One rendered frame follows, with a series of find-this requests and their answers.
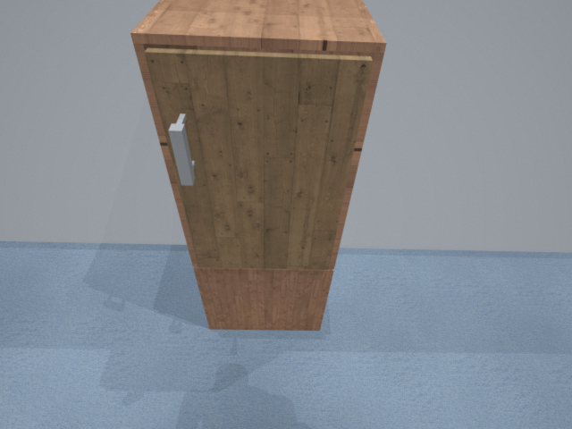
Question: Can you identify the handle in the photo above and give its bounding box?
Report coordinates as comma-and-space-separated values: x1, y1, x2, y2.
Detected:
168, 114, 195, 186

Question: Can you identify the cupboard door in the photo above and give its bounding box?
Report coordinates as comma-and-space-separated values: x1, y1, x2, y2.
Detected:
145, 48, 373, 270

